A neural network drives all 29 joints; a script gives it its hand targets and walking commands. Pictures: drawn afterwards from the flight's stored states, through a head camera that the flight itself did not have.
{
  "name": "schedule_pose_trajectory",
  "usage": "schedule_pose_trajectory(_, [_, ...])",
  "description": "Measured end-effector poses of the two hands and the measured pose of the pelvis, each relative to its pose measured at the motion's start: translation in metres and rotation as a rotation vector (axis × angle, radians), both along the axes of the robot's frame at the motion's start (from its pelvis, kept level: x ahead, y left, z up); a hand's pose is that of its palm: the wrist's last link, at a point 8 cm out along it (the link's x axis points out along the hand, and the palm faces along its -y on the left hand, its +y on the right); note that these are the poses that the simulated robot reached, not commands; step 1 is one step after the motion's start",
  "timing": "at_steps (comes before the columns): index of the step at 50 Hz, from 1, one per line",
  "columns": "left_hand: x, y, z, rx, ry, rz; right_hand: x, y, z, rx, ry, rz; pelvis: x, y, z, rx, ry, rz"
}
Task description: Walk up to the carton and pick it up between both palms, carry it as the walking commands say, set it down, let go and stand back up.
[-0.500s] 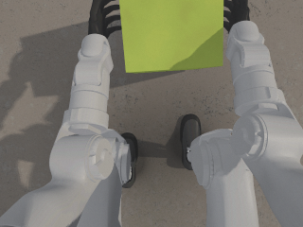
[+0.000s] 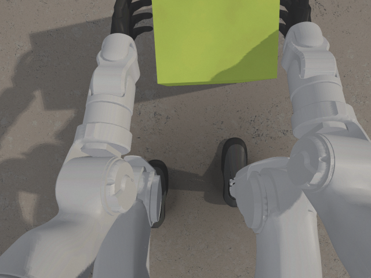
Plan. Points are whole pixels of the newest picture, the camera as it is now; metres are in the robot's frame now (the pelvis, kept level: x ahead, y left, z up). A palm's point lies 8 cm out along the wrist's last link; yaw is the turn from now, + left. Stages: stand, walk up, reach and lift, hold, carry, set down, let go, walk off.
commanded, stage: set down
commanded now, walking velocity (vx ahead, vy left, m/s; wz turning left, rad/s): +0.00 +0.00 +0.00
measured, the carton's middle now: (207, 32) +0.55 -0.05 -0.26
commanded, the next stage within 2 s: none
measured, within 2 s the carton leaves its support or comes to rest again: rests again in 0.02 s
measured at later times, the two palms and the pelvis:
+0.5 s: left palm (123, 35) +0.52 +0.10 -0.17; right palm (292, 26) +0.53 -0.19 -0.18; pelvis +0.00 +0.00 -0.01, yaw +0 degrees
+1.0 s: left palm (123, 41) +0.52 +0.11 -0.18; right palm (297, 36) +0.51 -0.21 -0.19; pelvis +0.00 +0.00 -0.01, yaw +0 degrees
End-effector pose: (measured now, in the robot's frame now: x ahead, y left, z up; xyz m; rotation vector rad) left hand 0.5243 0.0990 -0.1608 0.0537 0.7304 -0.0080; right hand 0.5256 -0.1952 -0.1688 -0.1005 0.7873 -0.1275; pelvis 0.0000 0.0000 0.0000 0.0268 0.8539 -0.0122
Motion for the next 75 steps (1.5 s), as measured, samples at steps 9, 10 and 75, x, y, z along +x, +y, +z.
schedule_pose_trajectory(9, [0.0,0.0,-0.004,0.0,0.007,-0.012,-0.001,0.0,-0.004,0.0,0.007,0.0,0.0,0.0,-0.002,0.0,-0.007,0.002])
schedule_pose_trajectory(10, [0.0,0.0,-0.005,0.0,0.007,-0.014,-0.001,0.0,-0.004,0.0,0.007,0.0,0.0,0.0,-0.002,0.0,-0.008,0.002])
schedule_pose_trajectory(75, [-0.007,0.026,0.003,0.038,-0.056,0.01,-0.018,-0.056,0.015,-0.028,-0.149,-0.152,-0.018,0.001,0.013,-0.012,-0.32,0.005])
